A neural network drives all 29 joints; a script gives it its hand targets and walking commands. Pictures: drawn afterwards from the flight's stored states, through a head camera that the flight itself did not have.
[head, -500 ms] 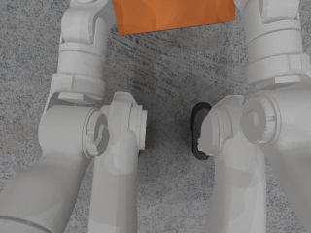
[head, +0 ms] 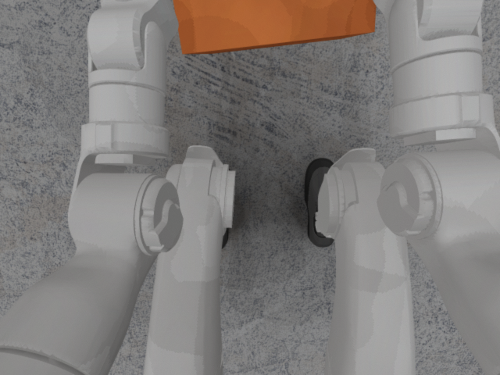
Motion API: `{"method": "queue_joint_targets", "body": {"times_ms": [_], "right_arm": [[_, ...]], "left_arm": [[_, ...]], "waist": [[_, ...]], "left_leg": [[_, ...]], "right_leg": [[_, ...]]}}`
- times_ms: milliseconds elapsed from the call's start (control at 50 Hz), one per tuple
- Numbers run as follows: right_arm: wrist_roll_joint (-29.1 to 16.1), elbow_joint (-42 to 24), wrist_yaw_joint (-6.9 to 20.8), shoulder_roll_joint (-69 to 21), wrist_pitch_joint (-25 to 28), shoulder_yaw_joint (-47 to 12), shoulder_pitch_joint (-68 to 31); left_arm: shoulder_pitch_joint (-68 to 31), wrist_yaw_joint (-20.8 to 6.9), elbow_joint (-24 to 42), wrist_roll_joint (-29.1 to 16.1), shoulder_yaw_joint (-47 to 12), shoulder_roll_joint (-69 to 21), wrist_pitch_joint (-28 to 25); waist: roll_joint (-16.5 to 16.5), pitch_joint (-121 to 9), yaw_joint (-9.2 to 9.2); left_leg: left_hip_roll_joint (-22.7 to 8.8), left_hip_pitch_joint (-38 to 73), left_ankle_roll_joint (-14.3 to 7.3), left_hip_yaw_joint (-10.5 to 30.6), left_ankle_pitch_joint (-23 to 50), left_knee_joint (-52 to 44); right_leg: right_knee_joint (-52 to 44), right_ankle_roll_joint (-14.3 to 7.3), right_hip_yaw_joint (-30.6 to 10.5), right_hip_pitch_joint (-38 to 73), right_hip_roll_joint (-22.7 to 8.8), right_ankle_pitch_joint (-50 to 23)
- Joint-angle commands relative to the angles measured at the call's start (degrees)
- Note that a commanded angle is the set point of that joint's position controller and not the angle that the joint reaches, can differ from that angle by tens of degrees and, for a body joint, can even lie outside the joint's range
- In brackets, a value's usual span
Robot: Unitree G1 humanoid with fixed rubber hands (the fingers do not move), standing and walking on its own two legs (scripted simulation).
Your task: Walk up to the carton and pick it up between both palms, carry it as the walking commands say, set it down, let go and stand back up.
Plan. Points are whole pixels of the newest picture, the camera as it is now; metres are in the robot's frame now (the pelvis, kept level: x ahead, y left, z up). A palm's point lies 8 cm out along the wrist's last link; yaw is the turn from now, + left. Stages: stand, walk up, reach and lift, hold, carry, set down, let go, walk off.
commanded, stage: reach and lift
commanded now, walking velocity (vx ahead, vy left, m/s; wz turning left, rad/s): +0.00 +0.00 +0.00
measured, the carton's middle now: out of the picture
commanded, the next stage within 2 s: none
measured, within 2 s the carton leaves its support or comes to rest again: neither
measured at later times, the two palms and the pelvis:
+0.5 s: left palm out of the picture +0.52 +0.15 -0.04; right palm out of the picture +0.55 -0.12 -0.03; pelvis -0.02 +0.00 +0.04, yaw +0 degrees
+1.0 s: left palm out of the picture +0.50 +0.15 +0.03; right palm out of the picture +0.52 -0.13 +0.04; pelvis -0.02 +0.00 +0.09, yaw -1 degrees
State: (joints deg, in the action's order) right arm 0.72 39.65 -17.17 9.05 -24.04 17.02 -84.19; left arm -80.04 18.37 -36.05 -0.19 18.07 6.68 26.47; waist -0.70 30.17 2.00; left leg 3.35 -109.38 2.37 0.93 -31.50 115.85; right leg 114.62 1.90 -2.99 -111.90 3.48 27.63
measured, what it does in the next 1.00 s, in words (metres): rises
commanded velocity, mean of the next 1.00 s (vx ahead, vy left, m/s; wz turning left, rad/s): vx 0.00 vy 0.00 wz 0.00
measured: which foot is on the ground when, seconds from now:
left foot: down 0.00-1.00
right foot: down 0.00-1.00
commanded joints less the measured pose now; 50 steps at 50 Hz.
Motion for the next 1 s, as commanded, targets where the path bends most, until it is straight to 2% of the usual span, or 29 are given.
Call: {"method": "queue_joint_targets", "body": {"times_ms": [0,20,60,100,180,240,260,280,320,360,380,400,420,460,540,580,600,620,680,740,760,780,800,820,840,900,940,960,980], "right_arm": [[-11.47,-8.76,24.44,-64.44,-0.76,-33.97,-41.79],[-11.14,-7.84,24.41,-64.88,-0.56,-33.78,-41.32],[-10.39,-6.31,24.25,-65.78,-1.08,-31.98,-39.82],[-12.08,-11.75,23.98,-65.10,-1.11,-34.44,-42.80],[-13.24,-11.52,23.64,-66.40,-1.32,-35.27,-42.75],[-12.74,-7.66,23.78,-67.76,-2.03,-34.26,-41.65],[-11.17,-4.87,24.20,-66.93,-2.13,-31.96,-40.74],[-11.10,-6.39,24.42,-68.03,-2.01,-32.30,-39.52],[-11.22,-6.86,24.63,-67.81,-2.21,-33.24,-39.79],[-10.52,-7.56,24.73,-68.39,-2.28,-31.88,-39.63],[-11.29,-7.51,24.92,-68.41,-2.39,-32.82,-39.09],[-10.22,-4.52,24.98,-66.40,-2.22,-31.30,-39.61],[-10.98,-8.03,25.07,-67.94,-2.35,-33.67,-40.87],[-11.00,-8.64,25.01,-68.57,-3.02,-33.47,-39.62],[-9.70,-5.88,25.56,-67.82,-2.86,-32.25,-36.70],[-10.95,-10.53,25.70,-67.59,-2.93,-33.57,-39.19],[-10.37,-7.36,25.59,-66.77,-2.95,-32.62,-39.68],[-11.25,-10.48,25.65,-68.38,-3.08,-34.70,-39.49],[-11.92,-11.61,25.45,-68.96,-3.31,-35.87,-38.71],[-10.15,-9.35,25.30,-68.48,-3.30,-33.97,-35.88],[-11.20,-9.36,25.38,-70.45,-3.41,-35.06,-35.99],[-12.85,-13.95,25.33,-69.59,-3.41,-37.29,-38.45],[-10.51,-6.51,25.35,-68.37,-4.02,-34.43,-35.78],[-11.86,-12.15,25.35,-69.75,-3.60,-36.18,-36.54],[-12.55,-11.51,25.29,-69.55,-4.07,-36.86,-36.23],[-9.68,-7.39,25.77,-67.08,-3.51,-33.19,-36.97],[-11.42,-9.47,25.66,-70.29,-3.87,-36.11,-35.61],[-12.16,-10.70,25.84,-70.39,-3.66,-36.61,-36.18],[-12.04,-12.71,25.69,-69.22,-3.86,-36.69,-37.80]], "left_arm": [[-57.61,-25.96,19.02,-11.63,-34.61,-51.49,-4.17],[-55.41,-25.98,15.92,-11.12,-34.55,-53.56,-3.87],[-59.83,-26.07,19.24,-11.55,-34.62,-52.73,-3.91],[-58.55,-26.04,19.14,-12.08,-35.80,-53.02,-3.37],[-59.12,-26.15,21.51,-12.72,-37.57,-53.14,-2.85],[-56.19,-26.42,18.05,-11.60,-34.83,-52.77,-2.87],[-55.96,-26.55,14.66,-10.21,-31.97,-52.21,-2.71],[-57.95,-26.85,18.46,-11.29,-34.27,-54.72,-3.11],[-56.55,-27.19,16.87,-10.33,-33.63,-53.58,-2.59],[-57.92,-27.13,19.36,-11.56,-35.09,-54.85,-2.60],[-57.77,-26.97,19.20,-11.44,-35.47,-56.17,-2.38],[-58.11,-27.05,14.76,-10.35,-34.07,-54.09,-2.07],[-57.28,-27.13,17.69,-10.75,-34.86,-55.53,-2.36],[-56.91,-27.21,19.49,-12.09,-35.08,-54.80,-1.91],[-55.01,-27.38,16.04,-10.84,-34.88,-58.32,-1.46],[-58.18,-27.17,22.39,-12.15,-36.66,-57.80,-1.75],[-57.03,-27.23,17.86,-11.15,-34.86,-56.28,-1.42],[-58.91,-27.24,23.37,-13.41,-38.33,-58.16,-1.54],[-53.53,-26.91,19.39,-12.73,-37.57,-57.77,-0.90],[-55.45,-26.68,21.03,-13.44,-37.99,-58.72,-1.40],[-55.18,-26.64,21.13,-12.54,-36.89,-57.42,-1.35],[-54.28,-26.41,23.49,-13.53,-38.99,-58.70,-1.12],[-54.00,-26.66,17.08,-11.89,-35.44,-56.03,-1.01],[-57.84,-26.43,26.19,-12.88,-38.72,-57.99,-1.34],[-55.16,-26.36,23.53,-13.00,-38.30,-57.33,-0.94],[-53.56,-26.60,16.48,-11.78,-36.82,-58.71,-0.42],[-54.51,-26.45,20.84,-13.33,-38.56,-59.43,-0.74],[-54.34,-26.36,21.39,-12.90,-37.96,-59.83,-0.84],[-52.12,-26.56,20.32,-13.32,-39.02,-60.20,-0.20]], "waist": [[-3.63,-145.60,2.65],[-2.93,-142.71,2.73],[-2.50,-143.94,1.62],[-1.41,-148.71,3.01],[-1.04,-150.01,2.40],[-2.61,-145.01,4.22],[-2.76,-139.03,4.15],[-2.06,-143.81,2.92],[-2.80,-144.05,4.43],[-2.24,-147.20,2.01],[-0.19,-148.40,3.41],[1.15,-141.44,3.00],[-0.80,-145.00,3.92],[-4.75,-147.99,2.36],[-0.35,-144.45,2.96],[0.98,-149.82,2.14],[-0.44,-145.91,2.73],[-1.04,-153.55,1.25],[-2.33,-151.83,2.54],[-1.38,-148.46,0.46],[-2.39,-149.06,2.86],[-1.41,-153.96,2.84],[-2.97,-144.77,2.63],[0.67,-154.62,2.48],[-1.15,-152.95,3.41],[-0.33,-142.19,1.03],[-2.86,-148.89,1.76],[-1.04,-149.63,3.27],[-2.27,-151.21,1.75]], "left_leg": [[5.39,41.58,-1.49,-7.10,19.10,-14.46],[4.93,41.17,-1.21,-7.29,18.39,-14.93],[5.21,42.11,-1.36,-6.59,16.41,-16.50],[5.25,44.47,-1.22,-7.21,19.11,-16.49],[5.16,46.50,-1.79,-6.38,18.22,-17.94],[5.13,43.62,-2.00,-6.80,15.37,-19.19],[4.98,40.47,-2.32,-6.64,11.75,-20.10],[5.32,42.14,-1.72,-7.23,12.85,-19.95],[5.11,42.52,-1.65,-7.11,13.55,-20.33],[5.39,46.16,-1.22,-6.38,14.24,-21.98],[5.10,48.72,-0.96,-6.40,14.50,-22.28],[4.61,43.60,-1.24,-6.32,10.60,-22.27],[5.01,45.38,-1.18,-7.24,13.12,-22.27],[5.39,47.67,-1.51,-6.21,14.29,-23.59],[4.95,48.35,-1.07,-5.84,13.36,-25.30],[5.33,53.10,-0.91,-5.94,15.34,-25.75],[5.11,51.03,-0.98,-5.53,13.70,-25.99],[5.35,55.68,-1.05,-5.17,15.32,-26.12],[5.30,54.93,-1.04,-4.69,15.25,-27.13],[5.01,55.64,-0.92,-4.01,14.69,-29.05],[5.41,54.27,-1.09,-4.79,13.79,-28.46],[5.51,58.67,-1.26,-4.72,16.49,-29.46],[4.63,51.58,-1.04,-4.62,11.52,-29.01],[5.39,59.38,-1.19,-4.47,14.23,-29.65],[5.19,58.23,-0.93,-4.69,15.57,-29.74],[4.56,54.45,-0.88,-3.84,8.24,-32.33],[4.60,58.31,-0.95,-3.50,10.33,-32.21],[4.99,59.50,-0.88,-4.25,10.93,-32.98],[5.13,60.36,-1.11,-3.74,11.11,-33.28]], "right_leg": [[-10.48,-1.00,6.33,53.36,4.98,-18.84],[-11.41,-1.21,6.04,51.85,4.78,-17.02],[-12.61,-1.44,6.30,53.17,4.84,-15.43],[-13.64,-1.78,5.03,56.67,5.11,-18.53],[-14.69,-1.76,4.65,58.51,5.01,-17.33],[-16.22,-1.34,4.17,58.38,4.64,-14.88],[-16.53,-1.25,4.46,54.52,4.67,-11.33],[-17.52,-1.75,4.48,57.88,5.14,-12.30],[-17.76,-1.38,4.45,58.37,4.87,-13.31],[-18.30,-1.28,5.53,58.23,5.50,-13.35],[-19.12,-2.01,4.59,58.79,5.14,-13.03],[-19.26,-2.37,3.99,54.41,4.92,-9.51],[-20.06,-1.95,3.89,59.37,5.04,-12.27],[-20.38,-1.21,5.09,62.17,5.54,-13.56],[-22.13,-1.89,4.29,59.18,5.00,-11.65],[-22.79,-2.30,4.20,60.87,5.43,-13.88],[-22.63,-1.98,5.11,58.39,5.13,-11.81],[-23.29,-1.80,4.67,63.18,5.23,-13.18],[-24.21,-1.92,4.28,64.85,5.45,-13.09],[-25.21,-2.04,4.40,63.28,5.38,-12.36],[-25.86,-1.68,3.90,64.96,5.47,-11.84],[-25.92,-1.36,4.00,67.82,5.41,-14.34],[-26.78,-1.66,3.40,63.17,5.06,-9.28],[-27.10,-2.21,2.90,69.04,4.97,-12.64],[-27.35,-1.81,3.52,68.01,5.26,-13.45],[-29.04,-1.90,4.06,60.83,4.90,-6.14],[-30.16,-2.01,2.90,67.57,5.26,-7.82],[-30.53,-1.98,2.94,67.81,5.20,-8.52],[-30.60,-1.64,3.39,69.27,5.44,-9.17]]}}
